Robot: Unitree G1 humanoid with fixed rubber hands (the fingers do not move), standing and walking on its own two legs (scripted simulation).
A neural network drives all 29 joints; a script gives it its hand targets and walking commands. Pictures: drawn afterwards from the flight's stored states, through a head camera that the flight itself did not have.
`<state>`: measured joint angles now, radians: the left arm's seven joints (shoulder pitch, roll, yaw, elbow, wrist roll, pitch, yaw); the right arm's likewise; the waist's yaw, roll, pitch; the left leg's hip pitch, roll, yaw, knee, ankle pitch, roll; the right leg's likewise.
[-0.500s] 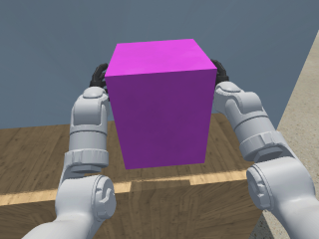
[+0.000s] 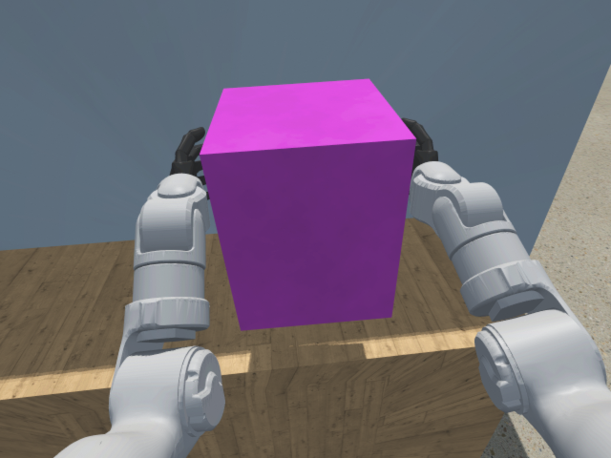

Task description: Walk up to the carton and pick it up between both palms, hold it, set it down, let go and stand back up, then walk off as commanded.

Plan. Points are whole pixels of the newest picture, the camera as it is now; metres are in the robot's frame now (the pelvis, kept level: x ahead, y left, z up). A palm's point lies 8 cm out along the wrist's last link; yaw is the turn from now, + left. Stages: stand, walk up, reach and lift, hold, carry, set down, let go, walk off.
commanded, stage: hold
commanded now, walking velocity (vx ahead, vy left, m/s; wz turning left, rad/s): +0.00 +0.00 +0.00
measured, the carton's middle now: (306, 201) +0.39 +0.00 +0.22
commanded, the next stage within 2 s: set down in 1.94 s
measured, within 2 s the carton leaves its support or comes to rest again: neither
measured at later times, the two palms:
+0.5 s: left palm (183, 186) +0.36 +0.15 +0.26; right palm (421, 175) +0.36 -0.15 +0.26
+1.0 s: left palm (185, 185) +0.37 +0.15 +0.26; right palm (422, 172) +0.36 -0.15 +0.27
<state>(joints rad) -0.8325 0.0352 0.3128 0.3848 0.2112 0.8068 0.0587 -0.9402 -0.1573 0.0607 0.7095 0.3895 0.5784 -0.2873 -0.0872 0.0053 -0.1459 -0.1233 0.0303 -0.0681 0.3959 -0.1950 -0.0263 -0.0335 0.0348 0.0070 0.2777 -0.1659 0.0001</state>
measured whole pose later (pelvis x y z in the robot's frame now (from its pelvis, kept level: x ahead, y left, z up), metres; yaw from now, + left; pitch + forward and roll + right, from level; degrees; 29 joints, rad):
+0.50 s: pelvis -0.01 +0.00 +0.00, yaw +0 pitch -5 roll -2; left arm -0.85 0.04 0.32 0.39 0.22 0.81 0.05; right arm -0.96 -0.15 0.04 0.72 0.39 0.58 -0.29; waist -0.09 0.00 -0.14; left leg -0.13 0.03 -0.07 0.40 -0.19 -0.02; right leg -0.04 0.03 0.01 0.28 -0.16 0.00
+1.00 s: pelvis -0.01 +0.00 +0.00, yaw +0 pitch -4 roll -2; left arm -0.87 0.05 0.32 0.45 0.21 0.79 0.06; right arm -0.98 -0.15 0.04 0.77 0.38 0.57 -0.28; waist -0.08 0.00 -0.16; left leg -0.14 0.03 -0.07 0.39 -0.18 -0.03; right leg -0.05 0.04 0.02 0.28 -0.16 0.00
